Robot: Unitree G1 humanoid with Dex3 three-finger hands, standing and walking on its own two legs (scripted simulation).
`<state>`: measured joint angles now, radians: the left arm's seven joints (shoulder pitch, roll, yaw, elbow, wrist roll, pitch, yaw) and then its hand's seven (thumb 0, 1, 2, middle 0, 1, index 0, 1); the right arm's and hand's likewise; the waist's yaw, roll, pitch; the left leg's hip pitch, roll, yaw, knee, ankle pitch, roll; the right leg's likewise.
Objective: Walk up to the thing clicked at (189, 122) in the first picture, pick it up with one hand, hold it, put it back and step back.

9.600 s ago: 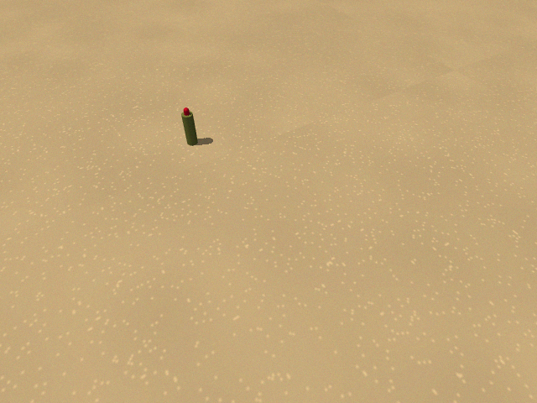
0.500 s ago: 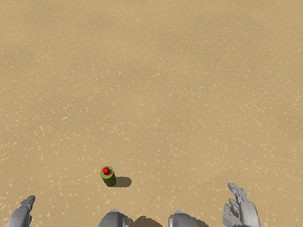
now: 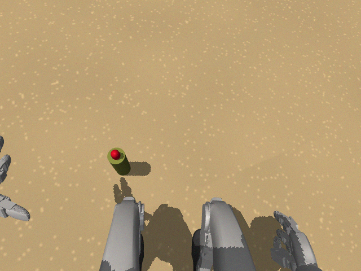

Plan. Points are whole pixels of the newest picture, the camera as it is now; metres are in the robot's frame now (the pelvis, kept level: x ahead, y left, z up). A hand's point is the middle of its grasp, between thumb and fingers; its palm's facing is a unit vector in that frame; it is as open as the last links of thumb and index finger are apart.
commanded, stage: go down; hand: left
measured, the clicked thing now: (119, 161) +0.44 +0.20 -0.44
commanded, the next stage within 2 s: approach in 1.28 s
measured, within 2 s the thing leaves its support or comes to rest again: neither
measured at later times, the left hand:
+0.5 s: hand (18, 164) +0.34 +0.37 -0.11, palm faces +0.09 -0.99 -0.10, open 17.7 cm
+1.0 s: hand (21, 156) +0.36 +0.38 -0.13, palm faces +0.09 -0.99 -0.08, open 17.7 cm
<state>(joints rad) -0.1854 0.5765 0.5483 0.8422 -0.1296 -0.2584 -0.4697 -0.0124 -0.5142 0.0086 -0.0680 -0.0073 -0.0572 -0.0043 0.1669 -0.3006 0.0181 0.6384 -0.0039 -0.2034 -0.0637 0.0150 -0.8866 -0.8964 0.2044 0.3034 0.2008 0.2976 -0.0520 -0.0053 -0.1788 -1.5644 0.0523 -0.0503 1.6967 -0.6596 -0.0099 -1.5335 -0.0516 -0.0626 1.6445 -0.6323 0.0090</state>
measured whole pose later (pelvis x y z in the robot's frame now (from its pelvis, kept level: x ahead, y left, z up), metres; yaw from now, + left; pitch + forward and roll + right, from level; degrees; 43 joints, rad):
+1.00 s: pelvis -0.03 +0.00 -0.13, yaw -3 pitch +33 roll -6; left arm -0.57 0.86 0.76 1.08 -0.18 -0.33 -0.74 -0.02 -0.60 0.05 -0.05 -0.07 -0.05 -0.06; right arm 0.12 -0.36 0.10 0.68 -0.04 -0.20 -0.06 0.01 -0.89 -0.90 0.21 0.30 0.20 0.30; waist -0.09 -0.02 -0.13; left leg -2.03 0.04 -0.11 2.14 -0.69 -0.02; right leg -1.98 -0.05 -0.08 2.07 -0.66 0.00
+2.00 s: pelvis -0.05 +0.01 -0.24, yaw -8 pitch +23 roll -11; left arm -0.61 0.84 0.74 1.27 -0.23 -0.75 -0.67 -0.02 -0.60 0.02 -0.06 -0.11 -0.06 -0.10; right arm -0.02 -0.38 0.28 0.64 -0.18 -0.14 0.04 0.01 -0.91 -0.90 0.21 0.30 0.20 0.30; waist -0.20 -0.15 0.12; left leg -2.24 0.04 -0.23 2.52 -0.71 -0.01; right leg -2.14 -0.02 -0.14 2.36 -0.63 0.03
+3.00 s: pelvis -0.06 +0.02 -0.27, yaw -13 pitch +12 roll -17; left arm -0.63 0.78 0.49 1.43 -0.14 -1.10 -0.15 -0.02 -0.34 0.26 -0.23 -0.25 -0.23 -0.24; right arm -0.14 -0.38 0.49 0.58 -0.34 -0.01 0.14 0.00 -0.89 -0.90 0.21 0.30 0.20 0.30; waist -0.26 -0.25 0.28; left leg -2.22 0.03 -0.36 2.66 -0.71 0.00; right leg -2.07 0.02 -0.23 2.40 -0.58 0.07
